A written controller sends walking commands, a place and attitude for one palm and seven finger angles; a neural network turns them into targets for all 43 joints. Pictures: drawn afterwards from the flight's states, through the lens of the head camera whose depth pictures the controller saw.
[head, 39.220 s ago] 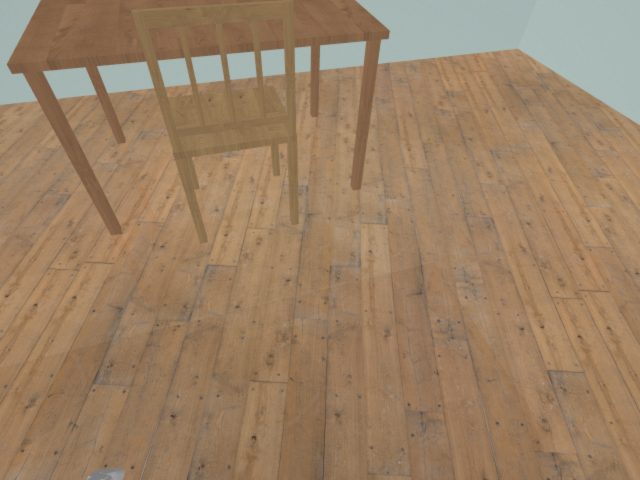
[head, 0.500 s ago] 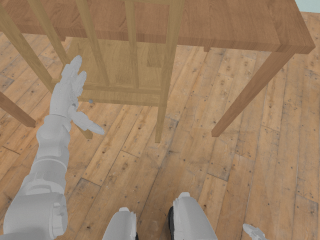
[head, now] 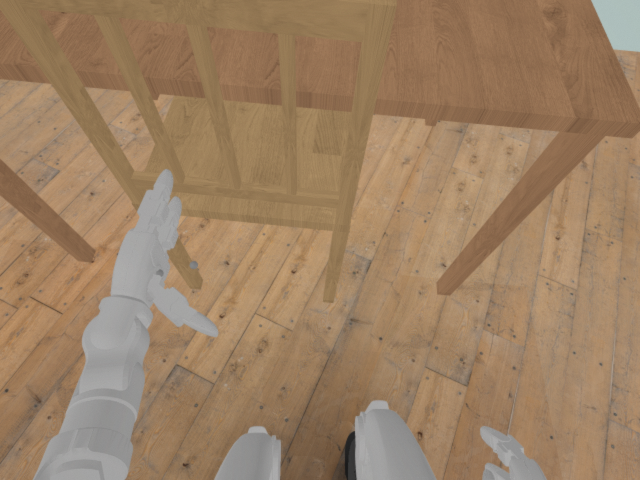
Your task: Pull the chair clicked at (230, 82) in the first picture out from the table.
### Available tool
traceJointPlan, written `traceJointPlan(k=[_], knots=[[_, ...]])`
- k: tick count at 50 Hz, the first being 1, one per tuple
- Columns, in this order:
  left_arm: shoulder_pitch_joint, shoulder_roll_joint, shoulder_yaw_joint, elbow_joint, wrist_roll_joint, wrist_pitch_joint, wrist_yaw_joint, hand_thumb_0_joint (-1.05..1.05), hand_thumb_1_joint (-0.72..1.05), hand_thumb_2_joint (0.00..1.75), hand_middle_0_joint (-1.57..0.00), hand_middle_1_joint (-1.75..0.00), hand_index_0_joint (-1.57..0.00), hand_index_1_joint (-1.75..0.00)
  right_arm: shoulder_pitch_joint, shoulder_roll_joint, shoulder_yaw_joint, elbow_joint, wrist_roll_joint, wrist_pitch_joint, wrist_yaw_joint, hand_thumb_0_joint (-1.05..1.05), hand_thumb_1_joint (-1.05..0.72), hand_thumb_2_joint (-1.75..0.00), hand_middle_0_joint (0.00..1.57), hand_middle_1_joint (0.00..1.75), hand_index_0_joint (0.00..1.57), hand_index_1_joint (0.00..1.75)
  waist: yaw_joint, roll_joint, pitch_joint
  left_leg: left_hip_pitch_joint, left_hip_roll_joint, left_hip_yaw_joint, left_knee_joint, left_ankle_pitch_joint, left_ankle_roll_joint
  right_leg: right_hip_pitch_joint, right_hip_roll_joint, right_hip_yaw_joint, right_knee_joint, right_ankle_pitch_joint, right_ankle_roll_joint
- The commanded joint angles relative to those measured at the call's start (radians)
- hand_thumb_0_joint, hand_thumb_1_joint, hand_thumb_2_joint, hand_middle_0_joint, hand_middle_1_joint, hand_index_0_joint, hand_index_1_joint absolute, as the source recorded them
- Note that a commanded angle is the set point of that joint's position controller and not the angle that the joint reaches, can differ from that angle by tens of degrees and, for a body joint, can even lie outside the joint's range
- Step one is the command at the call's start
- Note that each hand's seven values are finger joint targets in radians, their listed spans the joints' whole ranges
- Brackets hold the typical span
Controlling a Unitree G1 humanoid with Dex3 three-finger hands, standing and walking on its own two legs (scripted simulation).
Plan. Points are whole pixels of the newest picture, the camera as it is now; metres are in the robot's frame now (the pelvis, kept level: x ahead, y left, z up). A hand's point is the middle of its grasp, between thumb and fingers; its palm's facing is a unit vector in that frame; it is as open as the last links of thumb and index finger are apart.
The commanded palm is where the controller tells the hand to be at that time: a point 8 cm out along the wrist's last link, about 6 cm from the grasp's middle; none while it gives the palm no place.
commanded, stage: draw the fingers out of the gap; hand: left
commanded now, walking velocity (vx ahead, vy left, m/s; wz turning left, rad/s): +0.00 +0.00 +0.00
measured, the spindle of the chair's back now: (220, 122) +0.59 +0.14 +0.03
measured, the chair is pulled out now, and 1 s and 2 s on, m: -0.09 -0.09 -0.09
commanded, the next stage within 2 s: aim the fingers beside a spindle in 0.32 s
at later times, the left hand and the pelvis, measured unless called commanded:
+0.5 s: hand (174, 327) +0.29 +0.16 +0.01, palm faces -0.14 -0.99 -0.03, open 17.5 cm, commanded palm +0.28 +0.22 +0.02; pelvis +0.00 -0.01 -0.01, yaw +1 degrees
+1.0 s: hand (191, 315) +0.31 +0.15 +0.02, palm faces -0.17 -0.99 -0.02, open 17.1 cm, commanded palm +0.29 +0.20 +0.02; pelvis -0.01 +0.00 -0.01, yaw +1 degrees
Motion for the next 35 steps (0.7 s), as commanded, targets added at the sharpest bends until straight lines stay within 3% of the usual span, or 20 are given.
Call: traceJointPlan(k=[1,4,8,12,14,16,19,21,22,23,24,26,29,34,35], knots=[[-0.216,0.139,0.019,-0.266,-0.026,-0.055,-0.014,0.00,-0.55,0.20,0.00,0.00,0.00,0.00,0.035,-0.151,-0.066,-0.110,0.002,-0.050,-0.011,0.00,-0.90,-0.90,0.20,0.30,0.20,0.30,0.003,0.056,-0.387,0.137,-0.012,-0.036,-0.187,0.396,-0.029,0.380,0.033,0.010,-0.086,0.186,-0.026],[-0.143,0.137,0.017,-0.316,-0.038,-0.038,-0.023,0.00,-0.55,0.20,0.00,0.00,0.00,0.00,0.023,-0.149,-0.066,-0.129,0.005,-0.055,-0.014,0.00,-0.90,-0.90,0.20,0.30,0.20,0.30,0.013,0.051,-0.409,0.145,-0.014,-0.035,-0.179,0.436,-0.027,0.403,0.032,0.011,-0.078,0.222,-0.027],[-0.069,0.125,0.017,-0.346,-0.043,-0.017,-0.028,0.00,-0.55,0.20,0.00,0.00,0.00,0.00,-0.004,-0.143,-0.065,-0.142,0.009,-0.058,-0.016,0.00,-0.90,-0.90,0.20,0.30,0.20,0.30,0.018,0.009,-0.374,0.105,-0.016,-0.030,-0.179,0.389,-0.023,0.413,0.028,0.013,-0.083,0.201,-0.022],[-0.004,0.115,0.006,-0.392,-0.050,-0.010,-0.034,0.00,-0.55,0.20,0.00,0.00,0.00,0.00,-0.025,-0.138,-0.061,-0.162,0.012,-0.065,-0.018,0.00,-0.90,-0.90,0.20,0.30,0.20,0.30,0.022,0.007,-0.355,0.081,-0.022,-0.026,-0.172,0.349,-0.018,0.414,0.026,0.016,-0.085,0.173,-0.021],[0.019,0.155,0.045,-0.420,-0.056,-0.013,-0.036,0.00,-0.55,0.20,0.00,0.00,0.00,0.00,-0.026,-0.140,-0.060,-0.166,0.010,-0.071,-0.022,0.00,-0.90,-0.90,0.20,0.30,0.20,0.30,0.027,0.008,-0.358,0.064,-0.024,-0.023,-0.163,0.336,-0.014,0.429,0.028,0.024,-0.085,0.166,-0.023],[0.042,0.134,0.022,-0.461,-0.057,-0.015,-0.046,0.00,-0.55,0.20,0.00,0.00,0.00,0.00,-0.040,-0.135,-0.057,-0.172,0.010,-0.079,-0.023,0.00,-0.90,-0.90,0.20,0.30,0.20,0.30,0.032,0.045,-0.361,0.081,-0.026,-0.025,-0.165,0.341,-0.017,0.420,0.025,0.022,-0.082,0.161,-0.026],[0.134,0.127,0.017,-0.497,-0.074,-0.007,-0.061,0.00,-0.55,0.20,0.00,0.00,0.00,0.00,-0.040,-0.137,-0.059,-0.183,0.011,-0.091,-0.023,0.00,-0.90,-0.90,0.20,0.30,0.20,0.30,0.028,0.004,-0.371,0.079,-0.024,-0.029,-0.157,0.358,-0.012,0.432,0.028,0.019,-0.081,0.175,-0.023],[0.197,0.133,0.025,-0.527,-0.084,-0.002,-0.071,0.00,-0.55,0.20,0.00,0.00,0.00,0.00,-0.048,-0.134,-0.059,-0.189,0.014,-0.097,-0.022,0.00,-0.90,-0.90,0.20,0.30,0.20,0.30,0.040,0.023,-0.357,0.057,-0.027,-0.022,-0.158,0.334,-0.014,0.445,0.022,0.026,-0.089,0.156,-0.022],[0.206,0.134,0.026,-0.532,-0.086,0.001,-0.073,0.00,-0.55,0.20,0.00,0.00,0.00,0.00,-0.048,-0.135,-0.059,-0.186,0.016,-0.099,-0.023,0.00,-0.90,-0.90,0.20,0.30,0.20,0.30,0.031,0.005,-0.340,0.055,-0.024,-0.026,-0.158,0.324,-0.013,0.427,0.024,0.020,-0.090,0.142,-0.021],[0.149,0.096,0.024,-0.563,-0.131,-0.015,-0.079,0.00,-0.55,0.20,0.00,0.00,0.00,0.00,-0.062,-0.134,-0.056,-0.181,0.016,-0.110,-0.030,0.00,-0.90,-0.90,0.20,0.30,0.20,0.30,0.017,-0.010,-0.331,0.035,-0.026,-0.030,-0.143,0.309,-0.012,0.416,0.025,0.023,-0.089,0.132,-0.019],[0.127,0.109,0.027,-0.551,-0.130,-0.024,-0.080,0.00,-0.55,0.21,0.00,-0.01,0.00,-0.01,-0.058,-0.137,-0.056,-0.170,0.015,-0.119,-0.035,0.00,-0.90,-0.90,0.20,0.30,0.20,0.30,0.008,-0.005,-0.316,0.028,-0.023,-0.032,-0.130,0.295,-0.011,0.386,0.028,0.023,-0.082,0.110,-0.019],[0.108,0.105,0.009,-0.562,-0.114,-0.036,-0.079,0.00,-0.54,0.22,-0.01,-0.01,-0.01,-0.01,-0.058,-0.138,-0.057,-0.159,0.011,-0.134,-0.039,0.00,-0.90,-0.90,0.20,0.30,0.20,0.30,0.015,0.052,-0.329,0.053,-0.024,-0.038,-0.132,0.299,-0.015,0.355,0.024,0.016,-0.069,0.096,-0.023],[0.100,0.104,-0.012,-0.545,-0.098,-0.022,-0.081,0.00,-0.54,0.23,-0.02,-0.02,-0.02,-0.02,-0.051,-0.146,-0.059,-0.155,0.010,-0.145,-0.041,0.00,-0.90,-0.90,0.20,0.30,0.20,0.30,0.007,0.050,-0.325,0.060,-0.022,-0.044,-0.130,0.291,-0.014,0.321,0.024,0.008,-0.064,0.073,-0.023],[0.126,0.136,0.025,-0.547,-0.096,0.018,-0.069,0.00,-0.53,0.25,-0.03,-0.04,-0.03,-0.04,-0.049,-0.150,-0.059,-0.165,0.012,-0.141,-0.040,0.00,-0.90,-0.90,0.20,0.30,0.20,0.30,0.030,0.037,-0.366,0.068,-0.022,-0.045,-0.142,0.320,-0.017,0.358,0.024,0.006,-0.063,0.092,-0.025],[0.115,0.120,0.014,-0.547,-0.097,0.024,-0.065,0.00,-0.52,0.25,-0.03,-0.04,-0.03,-0.04,-0.054,-0.145,-0.056,-0.166,0.013,-0.139,-0.039,0.00,-0.90,-0.90,0.20,0.30,0.20,0.30,0.029,0.039,-0.360,0.061,-0.023,-0.043,-0.145,0.319,-0.017,0.364,0.021,0.006,-0.065,0.095,-0.023]])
